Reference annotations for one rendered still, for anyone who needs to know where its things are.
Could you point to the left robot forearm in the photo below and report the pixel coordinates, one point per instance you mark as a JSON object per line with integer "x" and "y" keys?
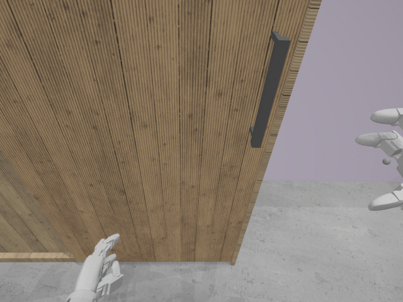
{"x": 83, "y": 295}

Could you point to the handle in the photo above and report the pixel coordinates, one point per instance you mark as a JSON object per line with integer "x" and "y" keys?
{"x": 277, "y": 60}

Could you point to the robot right hand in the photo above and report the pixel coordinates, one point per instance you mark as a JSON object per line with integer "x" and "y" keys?
{"x": 392, "y": 144}

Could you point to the wardrobe door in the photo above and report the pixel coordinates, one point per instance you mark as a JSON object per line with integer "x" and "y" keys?
{"x": 133, "y": 117}
{"x": 24, "y": 227}

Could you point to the robot left hand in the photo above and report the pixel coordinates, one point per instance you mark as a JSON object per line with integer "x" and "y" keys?
{"x": 92, "y": 274}

